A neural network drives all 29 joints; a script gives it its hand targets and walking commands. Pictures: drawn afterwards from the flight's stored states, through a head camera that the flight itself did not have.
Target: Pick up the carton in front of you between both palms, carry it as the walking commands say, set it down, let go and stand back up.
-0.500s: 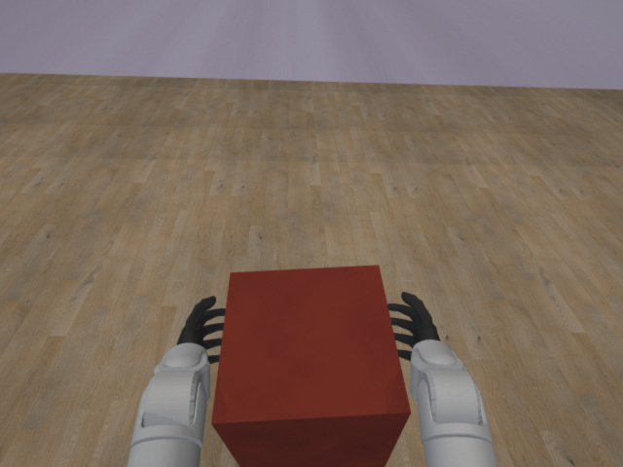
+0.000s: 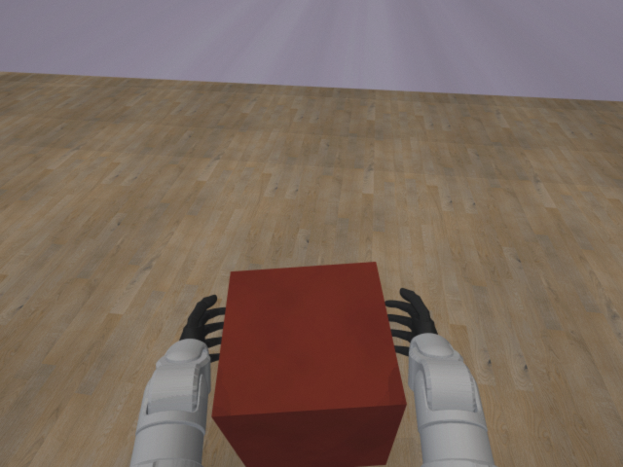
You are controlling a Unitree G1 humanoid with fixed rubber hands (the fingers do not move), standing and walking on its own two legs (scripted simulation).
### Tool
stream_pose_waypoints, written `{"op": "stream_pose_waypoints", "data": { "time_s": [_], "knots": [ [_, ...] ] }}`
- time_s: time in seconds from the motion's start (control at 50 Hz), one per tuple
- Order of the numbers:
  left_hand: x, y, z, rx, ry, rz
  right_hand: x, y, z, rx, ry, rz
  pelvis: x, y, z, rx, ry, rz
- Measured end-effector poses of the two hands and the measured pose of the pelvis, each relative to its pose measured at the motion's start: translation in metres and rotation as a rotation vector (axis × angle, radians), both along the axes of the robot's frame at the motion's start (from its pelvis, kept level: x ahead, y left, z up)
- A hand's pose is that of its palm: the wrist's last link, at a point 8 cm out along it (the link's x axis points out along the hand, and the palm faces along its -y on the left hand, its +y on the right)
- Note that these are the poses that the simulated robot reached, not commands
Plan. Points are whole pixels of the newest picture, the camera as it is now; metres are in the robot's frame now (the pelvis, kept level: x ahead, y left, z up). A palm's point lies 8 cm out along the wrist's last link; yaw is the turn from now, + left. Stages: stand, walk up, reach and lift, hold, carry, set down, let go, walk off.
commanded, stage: hold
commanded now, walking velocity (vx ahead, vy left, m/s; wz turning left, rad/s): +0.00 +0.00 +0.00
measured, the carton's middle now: (310, 371) +0.31 +0.00 -0.05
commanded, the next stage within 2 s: set down in 0.22 s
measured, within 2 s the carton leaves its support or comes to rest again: neither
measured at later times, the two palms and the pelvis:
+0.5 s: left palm (209, 337) +0.33 +0.14 +0.02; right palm (419, 329) +0.33 -0.16 +0.02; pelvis +0.01 +0.00 -0.01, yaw +1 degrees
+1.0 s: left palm (242, 379) +0.37 +0.12 -0.18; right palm (404, 375) +0.37 -0.18 -0.18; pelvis -0.04 +0.01 -0.11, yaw +1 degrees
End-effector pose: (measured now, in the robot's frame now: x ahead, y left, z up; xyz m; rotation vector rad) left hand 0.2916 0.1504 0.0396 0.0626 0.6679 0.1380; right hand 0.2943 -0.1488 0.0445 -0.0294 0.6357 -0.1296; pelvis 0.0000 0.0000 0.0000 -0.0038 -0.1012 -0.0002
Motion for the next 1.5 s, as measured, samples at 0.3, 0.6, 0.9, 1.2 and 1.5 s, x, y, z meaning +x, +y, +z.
{"op": "stream_pose_waypoints", "data": {
  "time_s": [0.3,0.6,0.9,1.2,1.5],
  "knots": [
    [0.008,-0.010,0.001,0.002,0.007,0.006,0.010,-0.010,-0.001,0.010,0.005,0.009,0.007,-0.012,0.001,-0.002,0.006,0.010],
    [0.049,-0.016,-0.056,-0.005,0.044,0.011,0.049,-0.014,-0.057,0.014,0.037,-0.028,0.001,0.004,-0.013,-0.001,0.158,0.005],
    [0.061,-0.028,-0.197,-0.045,-0.011,0.037,0.063,-0.027,-0.200,0.016,-0.021,-0.018,-0.030,0.011,-0.077,0.030,0.609,0.000],
    [0.095,-0.036,-0.272,-0.057,0.004,0.041,0.094,-0.035,-0.276,0.022,-0.003,-0.034,-0.049,0.003,-0.162,0.044,0.800,0.017],
    [0.114,-0.045,-0.375,-0.045,0.025,0.018,0.109,-0.045,-0.380,0.022,0.019,-0.043,-0.062,-0.004,-0.241,0.059,0.902,0.035]
  ]
}}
